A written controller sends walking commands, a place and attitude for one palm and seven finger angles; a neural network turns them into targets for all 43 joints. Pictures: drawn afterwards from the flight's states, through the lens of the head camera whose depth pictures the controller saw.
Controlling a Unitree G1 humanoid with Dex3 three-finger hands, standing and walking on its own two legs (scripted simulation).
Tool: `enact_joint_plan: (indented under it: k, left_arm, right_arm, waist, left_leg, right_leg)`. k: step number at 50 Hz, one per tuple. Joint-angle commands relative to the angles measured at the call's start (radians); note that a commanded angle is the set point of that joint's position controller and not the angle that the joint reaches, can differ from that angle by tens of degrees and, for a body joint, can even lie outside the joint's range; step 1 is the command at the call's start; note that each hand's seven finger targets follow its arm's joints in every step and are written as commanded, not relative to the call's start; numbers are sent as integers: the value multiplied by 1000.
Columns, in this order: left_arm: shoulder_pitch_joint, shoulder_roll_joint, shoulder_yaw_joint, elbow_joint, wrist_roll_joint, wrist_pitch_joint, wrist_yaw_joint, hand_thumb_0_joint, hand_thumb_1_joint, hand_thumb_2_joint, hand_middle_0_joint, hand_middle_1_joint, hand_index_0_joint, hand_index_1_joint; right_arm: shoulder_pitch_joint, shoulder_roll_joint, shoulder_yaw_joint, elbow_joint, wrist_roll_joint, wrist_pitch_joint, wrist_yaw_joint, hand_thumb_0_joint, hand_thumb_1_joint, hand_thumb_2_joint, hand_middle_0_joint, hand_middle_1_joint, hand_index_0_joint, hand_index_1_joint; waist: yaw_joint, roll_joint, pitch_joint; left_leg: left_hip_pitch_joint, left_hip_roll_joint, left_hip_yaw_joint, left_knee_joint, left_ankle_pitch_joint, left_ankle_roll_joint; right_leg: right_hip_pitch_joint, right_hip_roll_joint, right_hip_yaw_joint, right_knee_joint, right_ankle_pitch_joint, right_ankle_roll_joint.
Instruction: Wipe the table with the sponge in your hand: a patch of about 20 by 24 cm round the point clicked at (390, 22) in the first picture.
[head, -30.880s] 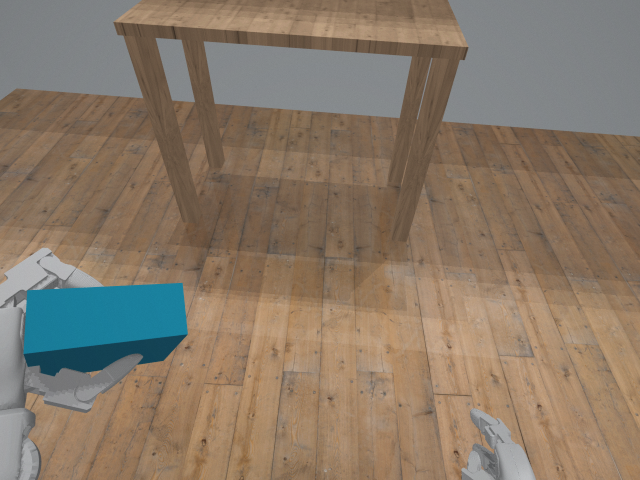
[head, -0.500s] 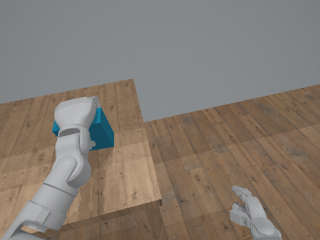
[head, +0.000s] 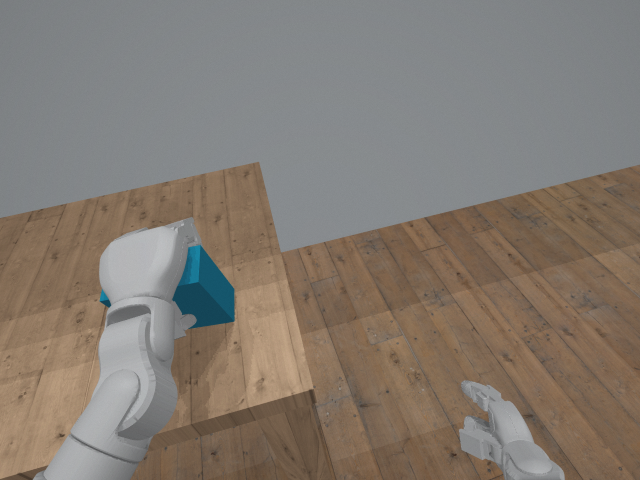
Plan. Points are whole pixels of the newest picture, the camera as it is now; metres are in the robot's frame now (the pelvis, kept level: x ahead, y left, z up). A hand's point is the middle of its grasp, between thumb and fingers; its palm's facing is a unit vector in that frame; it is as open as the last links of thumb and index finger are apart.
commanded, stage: wipe back along the third lane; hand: left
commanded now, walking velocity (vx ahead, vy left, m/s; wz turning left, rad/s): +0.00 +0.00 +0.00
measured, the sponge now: (181, 300) +0.29 +0.23 +0.10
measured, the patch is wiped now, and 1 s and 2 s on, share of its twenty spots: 0.90 0.90 0.90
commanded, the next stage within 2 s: slide back across to the middle lane in 0.48 s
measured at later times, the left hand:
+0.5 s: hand (175, 312) +0.25 +0.20 +0.14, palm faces +0.22 -0.09 -0.97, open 9.4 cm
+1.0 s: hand (141, 319) +0.23 +0.22 +0.15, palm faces +0.26 -0.16 -0.95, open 9.4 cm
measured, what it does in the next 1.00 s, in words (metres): stands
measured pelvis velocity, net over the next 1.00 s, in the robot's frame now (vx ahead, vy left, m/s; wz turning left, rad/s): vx -0.01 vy -0.02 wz -0.03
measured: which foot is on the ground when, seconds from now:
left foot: down 0.00-1.00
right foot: down 0.00-1.00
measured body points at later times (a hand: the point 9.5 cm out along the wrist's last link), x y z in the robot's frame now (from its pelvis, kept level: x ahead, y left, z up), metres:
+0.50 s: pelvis -0.02 -0.02 +0.00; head -0.04 -0.08 +0.45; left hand +0.23 +0.20 +0.19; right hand +0.22 -0.22 -0.09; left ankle -0.04 +0.13 -0.74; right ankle -0.04 -0.12 -0.74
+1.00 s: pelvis -0.01 -0.02 +0.00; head -0.04 -0.07 +0.44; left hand +0.21 +0.23 +0.21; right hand +0.24 -0.22 -0.08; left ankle -0.04 +0.13 -0.74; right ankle -0.04 -0.12 -0.74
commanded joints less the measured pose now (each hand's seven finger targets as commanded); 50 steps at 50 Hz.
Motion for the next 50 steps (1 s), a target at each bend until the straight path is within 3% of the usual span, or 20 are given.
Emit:
enact_joint_plan:
  k: [1, 3, 6, 9, 11, 14, 16, 19, 21, 23, 24, 27, 30, 31, 35, 36, 37, 41, 42, 50]
  left_arm:
    - [24, 59, 50, -122, -64, 9, -24, 0, 100, 1300, -1200, -1600, -1200, -1600]
    - [43, 14, 9, -125, -65, 9, -17, 0, 100, 1300, -1200, -1600, -1200, -1600]
    - [24, 58, 45, -142, -61, 14, -6, 0, 100, 1300, -1200, -1600, -1200, -1600]
    - [-4, 43, 30, -126, -63, 20, 0, 0, 100, 1300, -1200, -1600, -1200, -1600]
    - [-2, 67, 49, -127, -57, 22, 4, 0, 100, 1300, -1200, -1600, -1200, -1600]
    - [33, 30, 16, -117, -62, 18, 0, 0, 100, 1300, -1200, -1600, -1200, -1600]
    - [41, 55, 38, -134, -62, 16, 0, 0, 100, 1300, -1200, -1600, -1200, -1600]
    - [84, 15, 4, -135, -69, 9, -4, 0, 100, 1300, -1200, -1600, -1200, -1600]
    - [79, 42, 24, -148, -67, 9, -4, 0, 100, 1300, -1200, -1600, -1200, -1600]
    - [106, 14, 5, -145, -72, 6, -4, 0, 100, 1300, -1200, -1600, -1200, -1600]
    - [130, 30, 25, -154, -74, 2, -4, 0, 100, 1300, -1200, -1600, -1200, -1600]
    - [93, 14, 1, -163, -69, 2, -4, 0, 100, 1300, -1200, -1600, -1200, -1600]
    - [70, 58, 45, -149, -67, 2, 2, 0, 100, 1300, -1200, -1600, -1200, -1600]
    - [60, 102, 84, -165, -62, 1, 5, 0, 100, 1300, -1200, -1600, -1200, -1600]
    - [111, 127, 126, -195, -72, -9, 6, 0, 100, 1300, -1200, -1600, -1200, -1600]
    - [119, 174, 174, -213, -70, -10, 10, 0, 100, 1300, -1200, -1600, -1200, -1600]
    - [127, 155, 161, -234, -76, -11, 11, 0, 100, 1300, -1200, -1600, -1200, -1600]
    - [154, 235, 254, -262, -87, -13, 21, 0, 100, 1300, -1200, -1600, -1200, -1600]
    - [159, 212, 236, -284, -93, -11, 22, 0, 100, 1300, -1200, -1600, -1200, -1600]
    - [219, 273, 311, -363, -121, 4, 23, 0, 100, 1300, -1200, -1600, -1200, -1600]
  right_arm:
    - [-225, -85, -35, -183, 3, -52, 0, 0, -900, -900, 200, 300, 200, 300]
    - [-229, -75, -32, -184, 5, -50, 0, 0, -900, -900, 200, 300, 200, 300]
    - [-233, -84, -36, -180, 1, -42, -7, 0, -900, -900, 200, 300, 200, 300]
    - [-241, -77, -30, -178, 1, -41, -18, 0, -900, -900, 200, 300, 200, 300]
    - [-244, -83, -30, -180, -1, -39, -23, 0, -900, -900, 200, 300, 200, 300]
    - [-247, -76, -28, -181, 2, -46, -24, 0, -900, -900, 200, 300, 200, 300]
    - [-247, -79, -32, -182, 1, -47, -23, 0, -900, -900, 200, 300, 200, 300]
    - [-247, -72, -28, -186, 3, -56, -19, 0, -900, -900, 200, 300, 200, 300]
    - [-248, -77, -32, -185, 1, -57, -19, 0, -900, -900, 200, 300, 200, 300]
    - [-250, -71, -29, -188, 1, -62, -16, 0, -900, -900, 200, 300, 200, 300]
    - [-247, -73, -31, -185, 2, -64, -14, 0, -900, -900, 200, 300, 200, 300]
    - [-248, -74, -32, -183, 2, -62, -15, 0, -900, -900, 200, 300, 200, 300]
    - [-249, -76, -31, -177, 0, -65, -21, 0, -900, -900, 200, 300, 200, 300]
    - [-250, -82, -34, -174, -3, -61, -25, 0, -900, -900, 200, 300, 200, 300]
    - [-253, -73, -27, -179, -6, -63, -27, 0, -900, -900, 200, 300, 200, 300]
    - [-249, -78, -30, -177, -8, -59, -27, 0, -900, -900, 200, 300, 200, 300]
    - [-257, -72, -27, -185, -7, -58, -27, 0, -900, -900, 200, 300, 200, 300]
    - [-248, -82, -28, -178, -12, -43, -35, 0, -900, -900, 200, 300, 200, 300]
    - [-255, -74, -26, -186, -12, -42, -33, 0, -900, -900, 200, 300, 200, 300]
    - [-255, -86, -30, -191, -15, -24, -40, 0, -900, -900, 200, 300, 200, 300]
  waist:
    - [23, -151, -141]
    - [15, -157, -103]
    - [16, -149, -85]
    - [11, -172, -50]
    - [17, -156, -56]
    - [17, -166, -59]
    - [22, -152, -80]
    - [22, -176, -72]
    - [24, -174, -86]
    - [23, -190, -63]
    - [24, -194, -66]
    - [14, -197, -51]
    - [22, -200, -41]
    - [27, -191, -54]
    - [40, -189, -93]
    - [47, -170, -113]
    - [47, -174, -115]
    - [47, -156, -103]
    - [48, -145, -98]
    - [45, -116, -92]
  left_leg:
    - [-27, -33, 16, -30, 424, 27]
    - [-34, -32, 19, -36, 397, 30]
    - [-36, -32, 19, -46, 351, 30]
    - [-42, -32, 20, -54, 297, 37]
    - [-39, -34, 20, -56, 288, 35]
    - [-35, -38, 24, -54, 281, 38]
    - [-33, -38, 22, -55, 278, 36]
    - [-38, -39, 22, -53, 274, 40]
    - [-32, -40, 26, -49, 274, 39]
    - [-39, -41, 26, -45, 273, 43]
    - [-35, -40, 25, -43, 281, 42]
    - [-32, -38, 28, -43, 275, 43]
    - [-35, -39, 25, -45, 261, 46]
    - [-30, -40, 21, -44, 270, 43]
    - [-22, -45, 22, -31, 320, 46]
    - [-19, -44, 18, -29, 335, 41]
    - [-24, -44, 22, -27, 340, 43]
    - [-18, -45, 18, -20, 359, 36]
    - [-22, -42, 19, -23, 362, 38]
    - [-5, -40, 13, -16, 398, 39]
  right_leg:
    - [148, 58, -8, -15, 479, -41]
    - [125, 59, -20, -22, 444, -38]
    - [113, 59, 2, -42, 383, -39]
    - [87, 56, -2, -62, 314, -33]
    - [88, 55, 13, -67, 295, -36]
    - [90, 54, 11, -69, 295, -30]
    - [103, 53, 19, -69, 283, -32]
    - [104, 53, 16, -68, 293, -26]
    - [109, 51, 25, -70, 292, -26]
    - [98, 51, 23, -68, 299, -22]
    - [100, 52, 24, -66, 313, -23]
    - [84, 50, 20, -69, 304, -21]
    - [78, 50, 24, -74, 287, -21]
    - [87, 50, 39, -74, 285, -25]
    - [127, 47, 41, -47, 382, -23]
    - [140, 48, 50, -42, 388, -28]
    - [147, 45, 42, -34, 405, -25]
    - [141, 51, 70, -38, 424, -30]
    - [142, 48, 56, -33, 426, -29]
    - [144, 52, 63, -31, 469, -33]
